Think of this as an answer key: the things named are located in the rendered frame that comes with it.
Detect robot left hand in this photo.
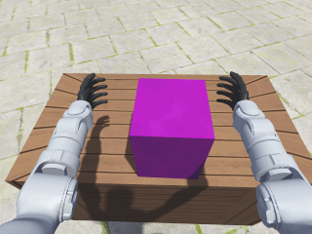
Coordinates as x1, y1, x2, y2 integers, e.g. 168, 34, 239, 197
77, 73, 108, 110

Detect carton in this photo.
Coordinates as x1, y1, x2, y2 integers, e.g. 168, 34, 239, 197
129, 78, 215, 179

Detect robot right forearm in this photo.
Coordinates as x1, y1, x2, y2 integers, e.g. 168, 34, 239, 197
232, 99, 312, 188

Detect robot right hand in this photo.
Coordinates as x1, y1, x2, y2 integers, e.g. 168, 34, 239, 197
216, 71, 250, 111

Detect pedestal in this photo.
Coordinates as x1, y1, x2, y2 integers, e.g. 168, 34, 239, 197
5, 73, 312, 226

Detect robot left forearm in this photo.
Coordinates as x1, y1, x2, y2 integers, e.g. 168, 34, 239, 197
16, 100, 94, 215

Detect robot right upper arm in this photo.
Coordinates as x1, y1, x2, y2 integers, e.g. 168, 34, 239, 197
255, 178, 312, 234

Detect robot left upper arm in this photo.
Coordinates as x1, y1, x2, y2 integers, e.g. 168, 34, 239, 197
0, 173, 78, 234

